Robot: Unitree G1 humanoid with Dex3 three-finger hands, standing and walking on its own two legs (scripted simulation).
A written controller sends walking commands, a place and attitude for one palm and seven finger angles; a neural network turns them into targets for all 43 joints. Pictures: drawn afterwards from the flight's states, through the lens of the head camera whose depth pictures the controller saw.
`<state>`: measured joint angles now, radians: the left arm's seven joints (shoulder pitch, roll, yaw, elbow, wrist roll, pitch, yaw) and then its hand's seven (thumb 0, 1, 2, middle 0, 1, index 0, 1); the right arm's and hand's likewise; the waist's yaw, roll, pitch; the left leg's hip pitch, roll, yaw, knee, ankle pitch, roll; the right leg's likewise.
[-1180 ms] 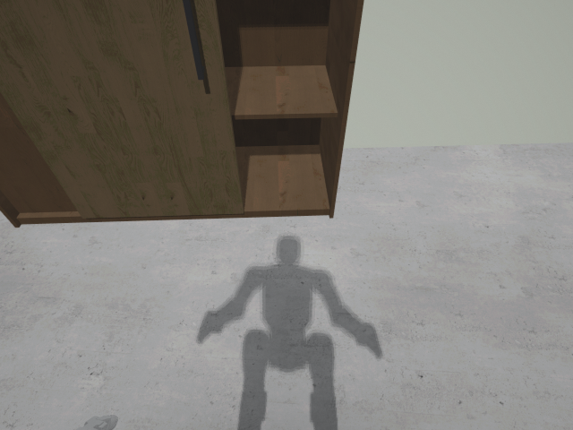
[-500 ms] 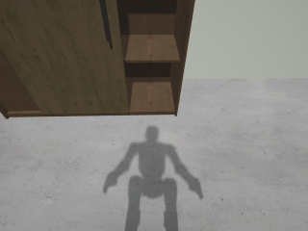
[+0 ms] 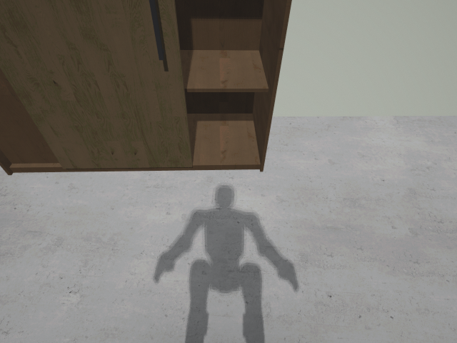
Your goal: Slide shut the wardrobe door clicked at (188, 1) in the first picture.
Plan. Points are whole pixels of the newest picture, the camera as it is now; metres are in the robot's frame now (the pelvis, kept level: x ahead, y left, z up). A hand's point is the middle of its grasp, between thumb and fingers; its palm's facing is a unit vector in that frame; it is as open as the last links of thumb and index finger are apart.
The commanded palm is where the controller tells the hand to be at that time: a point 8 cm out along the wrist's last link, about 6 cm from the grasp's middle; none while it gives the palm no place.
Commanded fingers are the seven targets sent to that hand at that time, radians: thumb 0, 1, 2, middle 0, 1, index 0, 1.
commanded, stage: look at it before walking up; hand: left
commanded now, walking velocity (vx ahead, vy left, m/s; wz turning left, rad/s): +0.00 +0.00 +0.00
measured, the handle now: (155, 13) +1.12 +0.34 +0.12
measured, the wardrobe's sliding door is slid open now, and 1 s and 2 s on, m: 0.41 0.41 0.41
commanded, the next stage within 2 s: walk to a spot facing it in 0.26 s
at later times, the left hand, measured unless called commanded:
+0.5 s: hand out of the picture +0.07 +0.24 -0.16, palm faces +0.02 -0.95 -0.31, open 7.4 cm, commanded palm none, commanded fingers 0.00 0.90 0.90 -0.20 -0.30 -0.20 -0.30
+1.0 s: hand (120, 337) +0.17 +0.23 -0.17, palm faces +0.21 -0.96 -0.17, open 7.4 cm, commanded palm none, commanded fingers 0.00 0.90 0.90 -0.20 -0.30 -0.20 -0.30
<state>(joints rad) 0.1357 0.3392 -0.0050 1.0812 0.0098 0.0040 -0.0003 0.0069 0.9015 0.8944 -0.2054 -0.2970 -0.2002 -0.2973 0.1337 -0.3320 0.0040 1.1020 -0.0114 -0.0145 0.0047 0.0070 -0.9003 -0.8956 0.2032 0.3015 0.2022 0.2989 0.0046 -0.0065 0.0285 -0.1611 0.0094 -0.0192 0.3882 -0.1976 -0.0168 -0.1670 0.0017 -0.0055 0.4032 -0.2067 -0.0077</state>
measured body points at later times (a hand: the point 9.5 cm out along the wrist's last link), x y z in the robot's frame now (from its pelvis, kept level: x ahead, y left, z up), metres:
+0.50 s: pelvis +0.01 +0.00 +0.00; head +0.00 +0.00 +0.45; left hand +0.07 +0.29 -0.14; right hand +0.08 -0.28 -0.14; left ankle +0.01 +0.13 -0.74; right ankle +0.01 -0.11 -0.74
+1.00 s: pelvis +0.15 +0.05 +0.00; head +0.16 +0.06 +0.45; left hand +0.15 +0.28 -0.16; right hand +0.09 -0.16 -0.15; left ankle +0.05 +0.13 -0.74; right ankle +0.28 -0.08 -0.70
